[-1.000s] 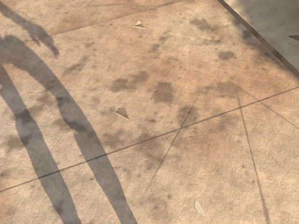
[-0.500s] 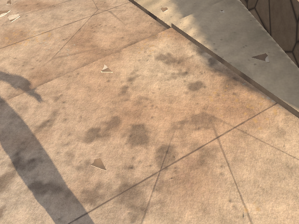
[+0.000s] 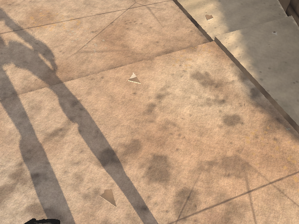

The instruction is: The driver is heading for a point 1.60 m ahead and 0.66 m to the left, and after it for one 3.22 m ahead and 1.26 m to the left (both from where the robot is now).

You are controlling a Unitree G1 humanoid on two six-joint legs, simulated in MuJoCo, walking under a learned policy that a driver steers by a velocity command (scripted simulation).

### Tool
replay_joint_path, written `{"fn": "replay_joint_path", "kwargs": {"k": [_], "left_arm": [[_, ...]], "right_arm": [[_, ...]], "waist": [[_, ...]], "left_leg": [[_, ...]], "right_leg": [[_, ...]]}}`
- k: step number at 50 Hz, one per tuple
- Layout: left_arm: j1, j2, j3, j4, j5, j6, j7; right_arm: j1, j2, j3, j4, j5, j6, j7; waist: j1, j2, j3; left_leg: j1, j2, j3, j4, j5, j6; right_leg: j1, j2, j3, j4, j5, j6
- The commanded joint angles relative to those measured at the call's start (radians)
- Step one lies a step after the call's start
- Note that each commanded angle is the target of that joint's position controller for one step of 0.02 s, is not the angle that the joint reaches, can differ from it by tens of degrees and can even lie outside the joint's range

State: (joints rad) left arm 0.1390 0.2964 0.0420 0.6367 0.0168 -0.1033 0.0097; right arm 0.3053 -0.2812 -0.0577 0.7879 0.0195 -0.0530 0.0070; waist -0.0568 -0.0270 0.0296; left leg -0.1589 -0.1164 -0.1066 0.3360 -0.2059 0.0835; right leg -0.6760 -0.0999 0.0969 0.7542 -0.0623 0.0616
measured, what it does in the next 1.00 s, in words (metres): walks ahead, turning left: right foot, then left foot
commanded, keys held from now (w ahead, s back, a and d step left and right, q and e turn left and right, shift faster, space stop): w+q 1.00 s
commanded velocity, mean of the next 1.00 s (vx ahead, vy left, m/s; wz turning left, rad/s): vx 0.50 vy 0.00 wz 0.58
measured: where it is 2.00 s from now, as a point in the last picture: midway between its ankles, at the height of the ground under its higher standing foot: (52, 125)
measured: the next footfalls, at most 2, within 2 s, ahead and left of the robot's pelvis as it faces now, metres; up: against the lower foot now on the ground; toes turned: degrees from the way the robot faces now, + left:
right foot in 0.16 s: +0.29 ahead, -0.15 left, +0.00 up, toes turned +10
left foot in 0.68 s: +0.49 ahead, +0.19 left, +0.00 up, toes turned +27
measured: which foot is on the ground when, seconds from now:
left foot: down 0.00-0.18, up 0.20-0.66, down 0.68-1.00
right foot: up 0.00-0.14, down 0.16-0.66, up 0.68-1.00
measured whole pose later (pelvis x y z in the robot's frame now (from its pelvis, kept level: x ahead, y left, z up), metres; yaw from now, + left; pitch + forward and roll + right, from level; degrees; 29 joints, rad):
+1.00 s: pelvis +0.53 +0.13 +0.00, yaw +36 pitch +2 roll +0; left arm 0.06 0.30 0.04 0.67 0.01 -0.10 -0.01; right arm 0.34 -0.29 -0.07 0.71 0.02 -0.04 -0.01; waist -0.07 -0.04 0.04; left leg -0.14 -0.11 -0.13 0.36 -0.24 0.09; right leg -0.66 -0.08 0.10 0.68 0.00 0.07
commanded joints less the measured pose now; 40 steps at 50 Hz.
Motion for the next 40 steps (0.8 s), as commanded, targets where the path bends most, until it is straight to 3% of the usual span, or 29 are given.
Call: {"fn": "replay_joint_path", "kwargs": {"k": [1,3,6,7,8,9,10,11,12,13,15,17,19,22,25,29,31,32,33,34,35,36,37,38,39,40], "left_arm": [[-0.099,0.050,0.009,-0.080,-0.014,-0.019,-0.009],[-0.121,0.076,0.018,-0.088,-0.024,-0.024,-0.016],[-0.064,0.117,0.039,-0.080,-0.029,-0.033,-0.020],[0.018,0.135,0.053,-0.061,-0.026,-0.037,-0.016],[0.138,0.173,0.067,-0.050,-0.008,-0.042,-0.010],[0.259,0.258,0.087,-0.037,0.014,-0.033,-0.003],[0.303,0.245,0.089,-0.004,-0.006,-0.020,-0.014],[0.247,0.153,0.066,-0.024,-0.012,-0.016,-0.011],[0.199,0.118,0.054,-0.027,-0.009,-0.007,-0.007],[0.156,0.101,0.045,-0.022,-0.004,-0.003,-0.006],[0.112,0.076,0.037,-0.008,0.000,-0.006,-0.005],[0.104,0.079,0.042,0.009,-0.010,-0.014,-0.007],[0.108,0.106,0.053,0.029,-0.010,-0.018,-0.006],[0.105,0.132,0.062,0.052,-0.009,-0.012,-0.003],[0.130,0.155,0.068,0.078,-0.018,0.000,0.002],[0.167,0.189,0.082,0.112,-0.039,0.020,0.001],[0.161,0.220,0.092,0.116,-0.050,0.032,0.005],[0.155,0.231,0.095,0.116,-0.056,0.041,0.007],[0.148,0.215,0.087,0.112,-0.058,0.045,0.010],[0.175,0.154,0.063,0.093,-0.024,0.039,0.013],[0.263,0.029,0.018,0.030,0.005,0.012,-0.001],[0.132,0.128,0.034,0.022,-0.035,-0.020,-0.013],[0.053,0.161,0.041,-0.005,-0.062,-0.036,-0.017],[0.048,0.147,0.036,0.002,-0.045,-0.044,-0.009],[0.051,0.150,0.041,0.011,-0.016,-0.043,-0.003],[0.073,0.154,0.046,0.015,-0.008,-0.033,-0.004]], "right_arm": [[0.004,-0.185,-0.050,-0.061,0.011,-0.005,-0.016],[0.034,-0.179,-0.050,-0.053,0.017,0.005,-0.020],[0.027,-0.176,-0.053,-0.060,0.010,0.015,-0.023],[0.019,-0.156,-0.047,-0.067,0.005,0.016,-0.020],[0.020,-0.103,-0.028,-0.082,-0.005,0.013,-0.013],[0.124,-0.025,-0.004,-0.106,-0.005,0.003,-0.013],[0.161,-0.059,0.002,-0.124,0.018,-0.005,-0.010],[0.094,-0.154,-0.023,-0.111,0.027,-0.001,-0.012],[0.002,-0.173,-0.030,-0.128,0.015,0.005,-0.012],[-0.041,-0.161,-0.031,-0.144,0.004,0.009,-0.010],[-0.044,-0.127,-0.035,-0.154,0.009,0.020,-0.001],[-0.045,-0.088,-0.028,-0.162,0.010,0.034,0.003],[-0.083,-0.072,-0.022,-0.179,0.001,0.040,0.004],[-0.136,-0.060,-0.016,-0.187,0.001,0.035,0.018],[-0.234,-0.045,-0.008,-0.208,0.001,0.024,0.037],[-0.310,-0.060,-0.013,-0.249,0.005,0.023,0.056],[-0.267,-0.094,-0.031,-0.253,-0.001,0.029,0.057],[-0.175,-0.126,-0.050,-0.235,-0.001,0.033,0.053],[-0.007,-0.178,-0.082,-0.190,0.003,0.039,0.042],[0.144,-0.261,-0.112,-0.157,0.009,0.050,0.020],[0.086,-0.361,-0.114,-0.178,0.012,0.033,0.020],[0.116,-0.262,-0.089,-0.198,0.009,0.019,0.026],[0.081,-0.214,-0.073,-0.182,0.002,0.005,0.028],[0.022,-0.190,-0.064,-0.185,0.003,-0.002,0.026],[-0.042,-0.160,-0.054,-0.194,-0.001,-0.002,0.023],[-0.076,-0.144,-0.046,-0.209,-0.014,-0.003,0.018]], "waist": [[-0.017,0.094,-0.017],[-0.019,0.105,-0.024],[0.030,0.140,-0.043],[0.077,0.138,-0.079],[0.138,0.093,-0.195],[0.128,-0.134,-0.359],[0.115,-0.339,-0.398],[0.140,-0.180,-0.258],[0.147,-0.094,-0.154],[0.127,-0.052,-0.085],[0.086,-0.091,-0.025],[0.073,-0.090,-0.011],[0.073,-0.061,0.002],[0.084,-0.038,0.003],[0.120,-0.026,0.027],[0.128,-0.031,0.053],[0.085,-0.060,0.005],[0.027,-0.066,-0.051],[-0.064,-0.045,-0.138],[-0.111,0.085,-0.228],[0.026,0.311,-0.345],[-0.070,0.175,-0.392],[-0.068,0.140,-0.238],[-0.020,0.057,-0.161],[0.021,0.044,-0.109],[0.055,0.071,-0.096]], "left_leg": [[-0.159,0.192,-0.146,-0.105,0.141,0.138],[-0.084,0.217,-0.208,-0.049,0.098,0.122],[0.002,0.253,-0.292,0.065,0.122,0.087],[-0.011,0.220,-0.280,0.145,0.171,0.063],[-0.075,0.164,-0.229,0.353,0.139,0.029],[-0.355,0.029,-0.093,0.703,-0.153,-0.039],[-0.579,0.046,-0.055,0.915,-0.395,-0.059],[-0.641,0.105,-0.074,0.997,-0.308,-0.066],[-0.641,0.139,-0.035,0.997,-0.223,-0.071],[-0.615,0.167,-0.024,0.955,-0.166,-0.075],[-0.544,0.209,-0.013,0.881,-0.111,-0.079],[-0.534,0.219,0.008,0.835,-0.087,-0.088],[-0.566,0.227,0.008,0.755,-0.035,-0.102],[-0.560,0.228,0.028,0.593,0.115,-0.104],[-0.509,0.210,0.084,0.427,0.229,-0.087],[-0.486,0.185,0.134,0.317,0.153,-0.039],[-0.381,0.125,0.190,0.299,0.045,0.004],[-0.256,0.082,0.217,0.281,0.017,0.032],[-0.010,0.040,0.220,0.226,0.077,0.071],[0.299,0.175,-0.011,0.217,0.089,0.134],[0.568,0.416,-0.617,0.087,-0.143,0.336],[0.572,0.438,-0.711,-0.039,-0.265,0.321],[0.458,0.412,-0.572,-0.058,-0.194,0.275],[0.309,0.371,-0.462,-0.052,-0.086,0.242],[0.178,0.331,-0.370,-0.058,0.039,0.221],[0.092,0.307,-0.322,-0.077,0.124,0.216]], "right_leg": [[0.206,0.084,-0.060,-0.170,0.179,0.018],[0.215,0.090,-0.027,-0.236,0.158,0.009],[0.285,0.088,-0.014,-0.277,0.032,-0.036],[0.406,0.088,-0.031,-0.313,0.019,-0.066],[0.622,-0.011,0.046,-0.291,-0.018,-0.122],[0.983,-0.245,0.394,-0.308,-0.140,-0.249],[1.052,-0.356,0.738,-0.416,-0.387,-0.329],[0.945,-0.311,0.629,-0.447,-0.497,-0.287],[0.821,-0.264,0.457,-0.451,-0.404,-0.248],[0.706,-0.219,0.342,-0.472,-0.270,-0.237],[0.578,-0.163,0.187,-0.527,-0.141,-0.222],[0.542,-0.158,0.099,-0.569,-0.063,-0.238],[0.550,-0.173,0.038,-0.594,0.010,-0.257],[0.586,-0.160,-0.074,-0.601,0.083,-0.245],[0.606,-0.147,-0.170,-0.601,0.106,-0.217],[0.711,-0.182,-0.228,-0.552,0.220,-0.190],[0.753,-0.183,-0.266,-0.423,0.554,-0.171],[0.746,-0.170,-0.289,-0.283,0.698,-0.157],[0.653,-0.135,-0.320,-0.070,0.696,-0.125],[0.385,-0.088,-0.320,0.252,0.282,-0.078],[-0.025,0.121,-0.172,0.576,-0.554,-0.025],[-0.130,0.098,0.004,0.646,-0.522,-0.041],[-0.188,0.060,-0.009,0.608,-0.417,-0.060],[-0.138,0.017,-0.010,0.522,-0.332,-0.065],[-0.067,-0.007,-0.011,0.438,-0.286,-0.056],[0.001,-0.023,-0.003,0.403,-0.253,-0.049]]}}
Keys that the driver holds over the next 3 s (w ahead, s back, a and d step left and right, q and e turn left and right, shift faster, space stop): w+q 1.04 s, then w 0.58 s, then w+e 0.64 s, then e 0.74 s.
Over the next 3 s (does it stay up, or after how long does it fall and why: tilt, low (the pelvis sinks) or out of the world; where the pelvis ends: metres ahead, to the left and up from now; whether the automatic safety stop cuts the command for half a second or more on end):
stays up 1.26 0.67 -0.05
